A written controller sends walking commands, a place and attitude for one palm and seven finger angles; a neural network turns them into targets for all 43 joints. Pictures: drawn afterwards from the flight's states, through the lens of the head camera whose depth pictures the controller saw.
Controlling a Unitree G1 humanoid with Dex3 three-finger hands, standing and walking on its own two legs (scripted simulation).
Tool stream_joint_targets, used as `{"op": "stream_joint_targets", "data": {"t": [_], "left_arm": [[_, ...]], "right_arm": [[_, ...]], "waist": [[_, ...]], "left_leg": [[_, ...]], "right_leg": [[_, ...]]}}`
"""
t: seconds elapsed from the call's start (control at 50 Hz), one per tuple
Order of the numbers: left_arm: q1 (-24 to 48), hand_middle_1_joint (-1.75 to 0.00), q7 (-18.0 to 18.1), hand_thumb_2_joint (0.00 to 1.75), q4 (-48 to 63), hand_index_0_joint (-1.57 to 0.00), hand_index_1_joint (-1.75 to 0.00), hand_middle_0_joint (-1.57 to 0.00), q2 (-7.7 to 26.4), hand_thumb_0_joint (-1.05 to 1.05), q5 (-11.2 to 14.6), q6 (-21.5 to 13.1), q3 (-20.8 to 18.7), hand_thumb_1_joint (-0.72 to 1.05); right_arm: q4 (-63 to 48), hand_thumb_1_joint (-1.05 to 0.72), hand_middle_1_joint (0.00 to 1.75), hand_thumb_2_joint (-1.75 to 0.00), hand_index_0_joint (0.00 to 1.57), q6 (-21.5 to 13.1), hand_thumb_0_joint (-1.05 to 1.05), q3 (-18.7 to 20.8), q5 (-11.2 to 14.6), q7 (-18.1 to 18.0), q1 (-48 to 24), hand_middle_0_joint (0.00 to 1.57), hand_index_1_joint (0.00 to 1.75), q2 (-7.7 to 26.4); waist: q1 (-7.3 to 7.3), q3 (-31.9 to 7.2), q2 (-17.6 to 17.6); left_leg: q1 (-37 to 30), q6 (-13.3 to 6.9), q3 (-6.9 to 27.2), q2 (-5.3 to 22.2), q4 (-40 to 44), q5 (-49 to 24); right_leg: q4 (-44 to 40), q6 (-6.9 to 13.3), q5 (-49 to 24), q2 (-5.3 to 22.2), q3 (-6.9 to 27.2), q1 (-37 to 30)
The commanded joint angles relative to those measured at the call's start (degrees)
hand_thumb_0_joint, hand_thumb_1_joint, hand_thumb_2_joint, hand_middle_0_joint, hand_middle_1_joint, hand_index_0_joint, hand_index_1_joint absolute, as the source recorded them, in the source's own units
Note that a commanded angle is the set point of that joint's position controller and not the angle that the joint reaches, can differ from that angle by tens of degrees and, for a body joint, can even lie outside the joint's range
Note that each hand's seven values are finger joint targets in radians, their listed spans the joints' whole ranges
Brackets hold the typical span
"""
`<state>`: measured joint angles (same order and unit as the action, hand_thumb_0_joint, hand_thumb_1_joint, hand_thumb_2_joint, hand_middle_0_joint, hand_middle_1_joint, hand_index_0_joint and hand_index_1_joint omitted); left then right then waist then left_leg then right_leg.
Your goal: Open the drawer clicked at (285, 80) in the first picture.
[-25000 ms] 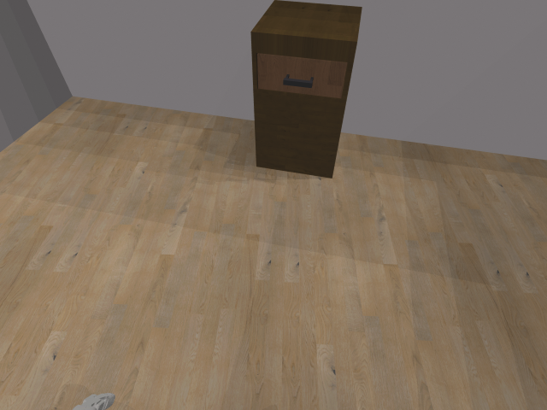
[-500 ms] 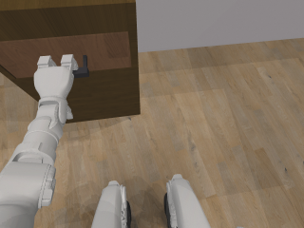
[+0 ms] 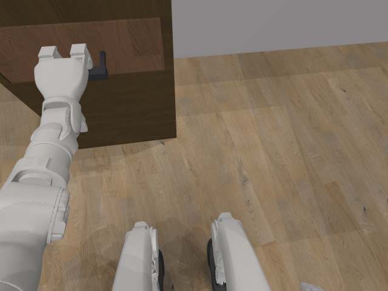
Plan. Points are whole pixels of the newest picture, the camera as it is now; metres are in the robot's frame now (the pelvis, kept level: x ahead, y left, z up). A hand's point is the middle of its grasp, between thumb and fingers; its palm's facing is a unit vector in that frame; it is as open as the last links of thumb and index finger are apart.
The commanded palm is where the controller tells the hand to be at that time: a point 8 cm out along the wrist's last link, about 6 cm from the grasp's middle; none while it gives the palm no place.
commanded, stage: lower the fingers behind the handle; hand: left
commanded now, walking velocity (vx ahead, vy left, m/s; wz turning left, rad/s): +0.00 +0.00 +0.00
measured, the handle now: (78, 66) +0.60 +0.23 -0.02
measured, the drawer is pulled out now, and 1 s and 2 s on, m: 0.00 0.00 0.00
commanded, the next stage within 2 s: lift the fingers back up to retry in 0.36 s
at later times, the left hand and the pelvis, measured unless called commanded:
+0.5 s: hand (74, 88) +0.53 +0.22 -0.01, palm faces +0.01 +0.01 -1.00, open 13.4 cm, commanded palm +0.51 +0.22 +0.01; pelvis -0.01 +0.00 -0.01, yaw +0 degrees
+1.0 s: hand (63, 79) +0.53 +0.23 +0.03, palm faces -0.04 -0.02 -1.00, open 13.8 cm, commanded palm +0.50 +0.22 +0.08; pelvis +0.03 +0.00 +0.06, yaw +0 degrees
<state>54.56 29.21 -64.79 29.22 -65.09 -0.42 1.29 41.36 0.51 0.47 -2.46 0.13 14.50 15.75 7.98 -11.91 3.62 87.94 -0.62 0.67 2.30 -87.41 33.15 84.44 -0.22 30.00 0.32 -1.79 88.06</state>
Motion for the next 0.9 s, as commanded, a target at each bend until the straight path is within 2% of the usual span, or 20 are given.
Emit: {"op": "stream_joint_targets", "data": {"t": [0.0,0.06,0.08,0.12,0.14,0.16,0.2,0.24,0.28,0.34,0.38,0.44,0.54,0.58,0.62,0.7,0.72,0.78,0.84,0.88], "left_arm": [[14.5,-1.20,-3.2,0.30,1.7,-0.30,-1.20,-0.30,13.2,0.00,-0.4,3.0,-2.0,-0.50],[13.7,-1.20,-4.1,0.30,1.1,-0.30,-1.20,-0.30,12.8,0.00,0.4,4.3,-1.5,-0.50],[14.7,-1.20,-4.6,0.30,0.9,-0.30,-1.20,-0.30,12.8,0.00,0.7,4.6,-1.3,-0.50],[15.1,-1.20,-5.3,0.30,0.1,-0.30,-1.20,-0.30,13.1,0.00,0.8,5.1,-0.9,-0.50],[16.3,-1.20,-5.6,0.30,0.7,-0.30,-1.20,-0.30,12.7,0.00,1.0,5.1,-0.3,-0.50],[16.2,-1.20,-5.9,0.30,0.8,-0.30,-1.20,-0.30,14.2,0.00,1.2,5.1,-1.2,-0.50],[16.9,-1.20,-6.7,0.30,0.7,-0.30,-1.20,-0.30,14.8,0.00,1.2,4.8,-1.2,-0.50],[16.3,-1.20,-7.4,0.30,-0.2,-0.30,-1.20,-0.30,13.3,0.00,1.3,4.5,0.0,-0.50],[16.8,-1.20,-7.9,0.30,0.0,-0.30,-1.20,-0.30,15.3,0.00,1.1,3.8,-1.4,-0.50],[15.7,-1.20,-8.2,0.30,0.6,-0.30,-1.20,-0.30,13.5,0.00,0.9,2.9,-0.4,-0.50],[15.8,-1.20,-8.4,0.30,0.5,-0.30,-1.20,-0.30,13.8,0.00,1.0,2.6,-0.8,-0.50],[13.2,-1.20,-8.4,0.30,1.1,-0.30,-1.20,-0.30,14.3,0.00,0.9,2.2,-1.4,-0.50],[16.3,-1.20,-7.1,0.30,7.9,-0.30,-1.20,-0.30,16.0,0.00,0.1,2.0,-3.1,-0.50],[16.8,-1.20,-6.5,0.30,9.6,-0.30,-1.20,-0.30,16.2,0.00,0.3,2.4,-3.8,-0.50],[17.8,-1.20,-5.9,0.30,10.8,-0.30,-1.20,-0.30,14.6,0.00,0.8,2.6,-3.1,-0.50],[19.9,-1.20,-4.8,0.30,15.2,-0.30,-1.20,-0.30,16.3,0.00,1.5,1.9,-4.9,-0.50],[18.9,-1.20,-4.7,0.30,15.6,-0.30,-1.20,-0.30,16.5,0.00,1.7,1.6,-5.4,-0.50],[19.1,-1.20,-4.1,0.30,17.2,-0.30,-1.20,-0.30,15.9,0.00,2.0,0.1,-5.5,-0.50],[16.9,-1.20,-2.8,0.30,17.3,-0.30,-1.20,-0.30,14.9,0.00,1.8,-1.6,-5.4,-0.50],[15.7,-1.20,-1.9,0.30,18.0,-0.30,-1.20,-0.30,14.1,0.00,1.8,-2.4,-5.5,-0.50]], "right_arm": [[-2.2,-0.90,0.30,-0.90,0.20,-1.3,0.00,3.0,0.4,-0.8,10.2,0.20,0.30,9.6],[-2.4,-0.90,0.30,-0.90,0.20,-1.3,0.00,2.8,0.8,-1.0,10.2,0.20,0.30,9.6],[-2.3,-0.90,0.30,-0.90,0.20,-1.4,0.00,2.7,0.9,-1.1,10.3,0.20,0.30,9.6],[-2.5,-0.90,0.30,-0.90,0.20,-1.5,0.00,2.4,1.2,-1.4,10.2,0.20,0.30,9.7],[-2.5,-0.90,0.30,-0.90,0.20,-1.6,0.00,2.3,1.2,-1.5,10.2,0.20,0.30,9.6],[-2.5,-0.90,0.30,-0.90,0.20,-1.8,0.00,2.1,1.2,-1.6,10.3,0.20,0.30,9.7],[-2.6,-0.90,0.30,-0.90,0.20,-1.8,0.00,1.9,1.3,-1.8,10.4,0.20,0.30,9.8],[-2.7,-0.90,0.30,-0.90,0.20,-2.1,0.00,1.8,1.4,-2.0,10.4,0.20,0.30,9.6],[-2.5,-0.90,0.30,-0.90,0.20,-2.2,0.00,1.7,1.3,-2.2,10.5,0.20,0.30,9.8],[-2.9,-0.90,0.30,-0.90,0.20,-2.4,0.00,1.9,1.3,-2.2,10.6,0.20,0.30,9.6],[-2.8,-0.90,0.30,-0.90,0.20,-2.5,0.00,1.8,1.3,-2.2,10.8,0.20,0.30,9.5],[-3.3,-0.90,0.30,-0.90,0.20,-2.3,0.00,1.9,1.4,-2.2,10.9,0.20,0.30,9.5],[-3.2,-0.90,0.30,-0.90,0.20,-1.8,0.00,2.6,1.3,-2.1,12.0,0.20,0.30,9.3],[-3.2,-0.90,0.30,-0.90,0.20,-1.4,0.00,2.9,1.3,-2.0,12.2,0.20,0.30,9.2],[-3.0,-0.90,0.30,-0.90,0.20,-1.3,0.00,3.2,1.4,-2.0,12.5,0.20,0.30,8.9],[-2.3,-0.90,0.30,-0.90,0.20,-1.1,0.00,3.6,1.1,-2.1,12.8,0.20,0.30,8.8],[-2.0,-0.90,0.30,-0.90,0.20,-1.0,0.00,3.6,1.1,-2.2,12.7,0.20,0.30,8.6],[-1.5,-0.90,0.30,-0.90,0.20,-1.1,0.00,3.7,0.8,-2.2,12.4,0.20,0.30,8.3],[-1.0,-0.90,0.30,-0.90,0.20,-1.1,0.00,3.9,0.5,-2.3,12.2,0.20,0.30,8.0],[-0.6,-0.90,0.30,-0.90,0.20,-1.0,0.00,4.2,0.2,-2.2,12.2,0.20,0.30,7.8]], "waist": [[2.52,-24.2,-0.1],[2.76,-24.5,-1.6],[3.34,-23.9,-2.6],[3.25,-22.6,-2.2],[3.94,-22.7,-2.1],[3.47,-23.3,-2.0],[3.64,-23.6,-1.8],[4.23,-21.7,-3.0],[3.92,-21.6,-2.7],[3.84,-21.4,-1.7],[3.88,-21.1,-2.1],[2.92,-22.1,-2.4],[1.78,-28.1,2.5],[1.64,-30.2,1.7],[2.07,-30.2,2.2],[1.77,-33.9,3.4],[1.29,-34.3,3.4],[1.47,-33.4,3.6],[1.24,-30.4,3.4],[0.63,-31.1,4.3]], "left_leg": [[-12.7,-2.2,-0.1,-2.5,10.7,-3.2],[-11.9,-2.3,-0.4,-2.6,10.7,-1.9],[-11.7,-2.3,0.0,-2.5,10.8,-1.3],[-10.8,-2.3,0.0,-2.6,11.2,1.0],[-10.6,-2.5,-0.1,-2.6,11.0,1.2],[-10.3,-2.5,-0.2,-2.6,10.9,1.3],[-9.6,-2.5,0.0,-2.7,10.7,1.8],[-9.0,-2.6,0.0,-2.7,10.7,2.9],[-8.8,-2.6,0.2,-2.5,10.4,2.6],[-9.2,-2.6,0.1,-2.5,10.3,2.3],[-8.9,-2.5,0.3,-2.4,10.0,1.6],[-8.7,-2.6,-0.2,-2.5,9.8,0.8],[-16.5,-2.0,0.7,-2.2,12.0,-3.7],[-19.3,-1.9,1.2,-2.0,12.9,-5.5],[-22.2,-1.8,1.7,-2.0,14.5,-6.1],[-27.8,-1.8,2.1,-1.8,16.3,-10.4],[-29.0,-1.8,2.1,-1.7,16.8,-11.8],[-31.8,-1.7,2.1,-1.7,18.2,-14.5],[-33.1,-1.7,1.5,-1.8,19.5,-16.2],[-36.0,-1.6,1.4,-1.8,20.4,-19.6]], "right_leg": [[-11.7,1.6,-1.9,-2.4,-0.3,-16.9],[-12.3,1.3,-0.7,-2.4,0.0,-18.0],[-12.1,1.4,-0.1,-2.4,-0.3,-17.4],[-12.5,1.3,2.1,-2.2,-0.3,-16.8],[-12.6,1.1,2.0,-2.2,-0.1,-16.8],[-12.6,1.1,2.1,-2.1,0.1,-17.4],[-12.2,1.1,2.6,-2.0,0.1,-17.2],[-12.6,1.0,3.9,-2.1,0.0,-16.3],[-11.8,1.2,3.6,-2.1,0.0,-15.4],[-11.7,1.3,3.2,-2.1,-0.1,-14.5],[-11.3,1.3,2.5,-2.1,-0.2,-14.3],[-11.6,1.3,2.1,-2.2,0.2,-15.6],[-11.6,1.5,-1.9,-2.5,-0.4,-17.3],[-12.2,1.5,-3.1,-2.6,-0.7,-18.8],[-13.7,1.4,-3.7,-2.7,-0.9,-19.6],[-15.6,1.3,-7.1,-2.7,-0.9,-23.2],[-16.1,1.3,-8.3,-2.8,-0.8,-24.7],[-17.8,1.3,-10.5,-2.9,-0.7,-26.2],[-19.9,1.3,-12.2,-2.9,-0.5,-27.6],[-20.4,1.5,-15.0,-3.0,-0.7,-28.8]]}}
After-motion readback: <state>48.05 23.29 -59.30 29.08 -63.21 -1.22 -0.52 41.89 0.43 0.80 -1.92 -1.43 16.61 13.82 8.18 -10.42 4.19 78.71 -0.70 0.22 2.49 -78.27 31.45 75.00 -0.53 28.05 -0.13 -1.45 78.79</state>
